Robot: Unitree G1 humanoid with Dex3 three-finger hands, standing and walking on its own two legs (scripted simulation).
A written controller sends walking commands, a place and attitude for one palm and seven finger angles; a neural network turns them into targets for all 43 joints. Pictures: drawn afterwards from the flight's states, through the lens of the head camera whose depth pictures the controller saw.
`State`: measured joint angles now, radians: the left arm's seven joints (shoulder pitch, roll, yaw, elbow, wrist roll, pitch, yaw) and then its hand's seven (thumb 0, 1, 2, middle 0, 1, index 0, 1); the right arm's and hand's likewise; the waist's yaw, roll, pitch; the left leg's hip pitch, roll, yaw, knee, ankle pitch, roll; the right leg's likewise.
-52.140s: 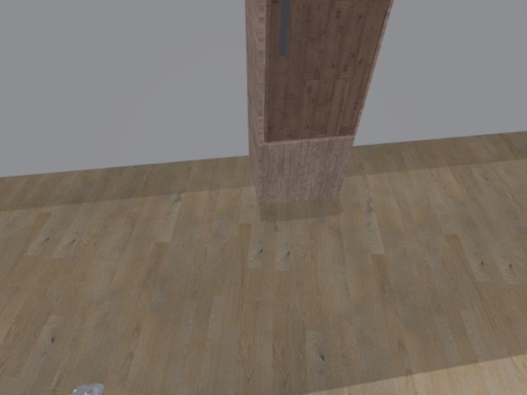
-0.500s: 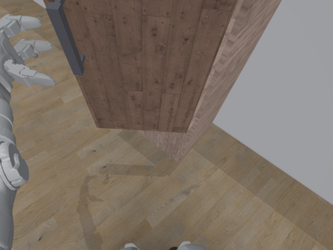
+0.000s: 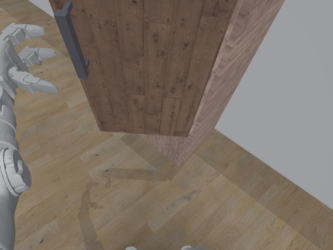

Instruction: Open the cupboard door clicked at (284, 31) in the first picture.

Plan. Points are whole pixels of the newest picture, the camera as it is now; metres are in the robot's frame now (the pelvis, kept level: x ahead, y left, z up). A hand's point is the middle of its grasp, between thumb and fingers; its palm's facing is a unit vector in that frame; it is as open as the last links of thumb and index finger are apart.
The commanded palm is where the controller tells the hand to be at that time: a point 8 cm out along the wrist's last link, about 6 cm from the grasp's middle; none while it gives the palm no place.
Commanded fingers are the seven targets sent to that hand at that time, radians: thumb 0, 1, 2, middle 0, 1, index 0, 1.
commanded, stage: move the hooked fingers beside the handle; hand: left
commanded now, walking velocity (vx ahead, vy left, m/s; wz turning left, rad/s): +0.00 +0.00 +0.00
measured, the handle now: (76, 43) +0.57 +0.18 +0.14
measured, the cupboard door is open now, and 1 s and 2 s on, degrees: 37 37 38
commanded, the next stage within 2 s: slide the fingers in behind the handle in 0.02 s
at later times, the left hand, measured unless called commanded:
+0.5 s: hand (56, 60) +0.51 +0.21 +0.14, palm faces -0.05 -1.00 +0.01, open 14.0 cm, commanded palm +0.49 +0.26 +0.14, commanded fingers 0.00 -0.50 0.30 -0.30 -1.20 -0.30 -1.20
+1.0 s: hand (73, 62) +0.51 +0.18 +0.14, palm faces -0.06 -1.00 +0.01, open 14.0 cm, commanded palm +0.49 +0.22 +0.14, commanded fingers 0.00 -0.50 0.30 -0.30 -1.20 -0.30 -1.20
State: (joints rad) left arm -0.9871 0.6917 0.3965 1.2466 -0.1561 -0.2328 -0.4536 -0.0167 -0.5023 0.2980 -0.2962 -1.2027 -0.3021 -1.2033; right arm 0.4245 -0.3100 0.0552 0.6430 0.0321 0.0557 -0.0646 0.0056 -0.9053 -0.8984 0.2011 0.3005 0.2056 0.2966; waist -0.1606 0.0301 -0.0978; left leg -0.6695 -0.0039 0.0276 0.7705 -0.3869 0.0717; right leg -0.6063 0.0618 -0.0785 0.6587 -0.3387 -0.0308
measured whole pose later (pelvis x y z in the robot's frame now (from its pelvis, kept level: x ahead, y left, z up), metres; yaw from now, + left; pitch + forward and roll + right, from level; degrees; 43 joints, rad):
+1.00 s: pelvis +0.00 -0.01 +0.00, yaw +0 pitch +16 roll -3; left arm -0.98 0.54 0.34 1.20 -0.15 -0.23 -0.33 -0.02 -0.50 0.30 -0.30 -1.20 -0.30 -1.20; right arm 0.42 -0.29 0.04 0.65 0.03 0.04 -0.03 0.01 -0.91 -0.90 0.20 0.30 0.20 0.30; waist -0.15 0.04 -0.10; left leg -0.64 0.00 0.03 0.75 -0.39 0.06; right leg -0.59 0.06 -0.07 0.67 -0.35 -0.04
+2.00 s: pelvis +0.00 -0.02 +0.00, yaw +0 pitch +15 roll -2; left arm -0.97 0.50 0.31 1.20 -0.15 -0.25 -0.26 -0.02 -0.37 0.36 -0.27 -1.22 -0.28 -1.22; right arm 0.42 -0.29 0.03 0.68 0.02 0.01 -0.03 0.01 -0.91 -0.90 0.20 0.30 0.20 0.30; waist -0.15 0.04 -0.09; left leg -0.62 0.00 0.03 0.74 -0.38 0.05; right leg -0.58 0.06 -0.07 0.66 -0.35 -0.05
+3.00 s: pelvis +0.01 -0.01 +0.01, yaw -2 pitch +11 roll -2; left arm -0.62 0.40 0.31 0.82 -0.21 -0.19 -0.29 0.00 0.73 0.76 -0.33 -1.35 -0.33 -1.33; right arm 0.42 -0.28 0.02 0.61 0.05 0.04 -0.02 0.01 -0.91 -0.90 0.20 0.30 0.20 0.30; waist -0.11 0.05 -0.12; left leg -0.50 0.00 0.08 0.67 -0.37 0.06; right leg -0.47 0.07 -0.02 0.61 -0.33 -0.04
